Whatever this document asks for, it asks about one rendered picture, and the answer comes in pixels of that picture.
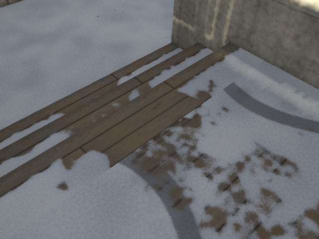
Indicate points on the stairs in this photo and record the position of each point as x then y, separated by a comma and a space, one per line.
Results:
28, 137

